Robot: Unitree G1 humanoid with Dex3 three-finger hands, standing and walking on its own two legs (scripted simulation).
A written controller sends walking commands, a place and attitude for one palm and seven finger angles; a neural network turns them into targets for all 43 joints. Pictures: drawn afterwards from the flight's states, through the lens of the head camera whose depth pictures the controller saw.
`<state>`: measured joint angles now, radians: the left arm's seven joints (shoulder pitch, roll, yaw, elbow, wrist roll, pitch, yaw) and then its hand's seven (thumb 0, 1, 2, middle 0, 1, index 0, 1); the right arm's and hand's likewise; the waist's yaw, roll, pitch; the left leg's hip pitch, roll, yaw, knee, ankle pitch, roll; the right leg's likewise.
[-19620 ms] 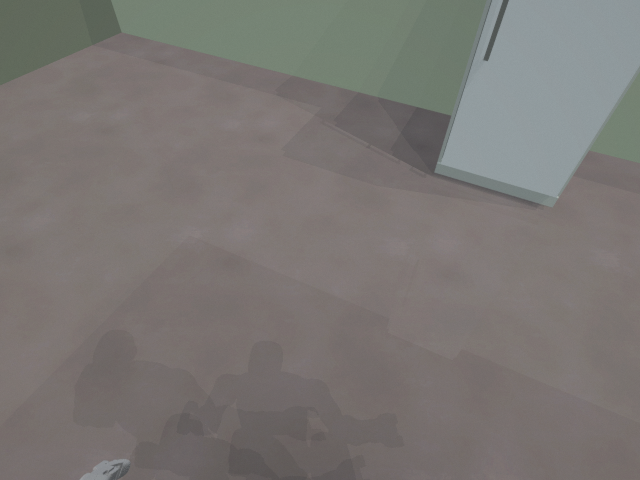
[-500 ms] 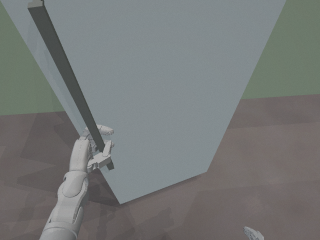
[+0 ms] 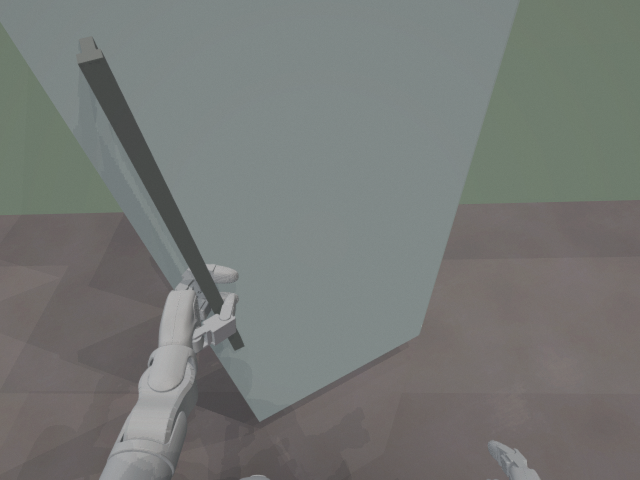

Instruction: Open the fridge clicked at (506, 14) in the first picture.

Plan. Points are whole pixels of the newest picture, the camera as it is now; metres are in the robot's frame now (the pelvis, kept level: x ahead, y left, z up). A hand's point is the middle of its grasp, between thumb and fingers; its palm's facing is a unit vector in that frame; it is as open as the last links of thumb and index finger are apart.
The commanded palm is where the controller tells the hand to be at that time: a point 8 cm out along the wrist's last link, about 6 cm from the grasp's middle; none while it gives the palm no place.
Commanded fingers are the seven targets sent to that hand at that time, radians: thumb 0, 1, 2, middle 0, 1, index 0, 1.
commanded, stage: walk backward, drawing the door open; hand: left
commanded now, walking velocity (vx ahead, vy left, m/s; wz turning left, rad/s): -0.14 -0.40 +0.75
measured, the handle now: (189, 247) +0.37 +0.17 +0.11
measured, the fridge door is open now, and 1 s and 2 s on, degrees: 29 61 91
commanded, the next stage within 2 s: stop walking and hold the door back in 1.42 s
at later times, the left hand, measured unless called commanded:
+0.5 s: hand (294, 390) +0.22 +0.04 +0.02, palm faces +0.28 -0.95 -0.17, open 5.6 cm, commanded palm +0.18 +0.07 +0.01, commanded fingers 0.00 0.90 0.90 -0.45 -1.40 -0.45 -1.40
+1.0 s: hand (410, 446) +0.16 -0.09 +0.01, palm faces +0.73 -0.65 -0.22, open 5.6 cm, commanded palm +0.11 -0.08 +0.01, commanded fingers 0.00 0.90 0.90 -0.45 -1.40 -0.45 -1.40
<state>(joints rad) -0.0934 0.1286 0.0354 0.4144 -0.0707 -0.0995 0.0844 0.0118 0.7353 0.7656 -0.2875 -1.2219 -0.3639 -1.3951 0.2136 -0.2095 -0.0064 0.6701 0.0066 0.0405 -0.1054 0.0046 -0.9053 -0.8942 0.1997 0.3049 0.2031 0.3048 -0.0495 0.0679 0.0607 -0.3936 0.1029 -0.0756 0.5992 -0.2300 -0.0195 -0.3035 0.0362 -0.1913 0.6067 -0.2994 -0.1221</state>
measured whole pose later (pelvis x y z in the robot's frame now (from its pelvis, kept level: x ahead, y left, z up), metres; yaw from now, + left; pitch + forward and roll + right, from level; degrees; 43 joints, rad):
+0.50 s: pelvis -0.03 -0.18 +0.00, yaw +21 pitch +2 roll -2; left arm -0.09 0.17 -0.04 0.29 -0.01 -0.13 0.01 0.00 0.70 0.80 -0.32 -1.27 -0.41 -1.40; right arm 0.24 -0.14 0.01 0.70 0.00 -0.10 -0.08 0.01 -0.90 -0.89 0.20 0.31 0.21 0.31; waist -0.01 0.05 0.07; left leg -0.46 0.13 -0.25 0.51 -0.13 -0.13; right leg -0.26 -0.03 0.01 0.57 -0.36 0.05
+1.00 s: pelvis +0.06 -0.42 -0.01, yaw +45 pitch +0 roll -2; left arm -0.04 0.20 0.08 0.16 -0.02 -0.12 0.02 -0.01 0.70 0.81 -0.37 -1.29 -0.39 -1.40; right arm 0.21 -0.18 -0.01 0.65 -0.01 -0.11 -0.10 0.00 -0.90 -0.89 0.20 0.30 0.20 0.30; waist 0.00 0.08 0.20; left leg -0.42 0.21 -0.20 0.63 -0.27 -0.09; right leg -0.45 -0.07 0.02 0.76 -0.29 0.05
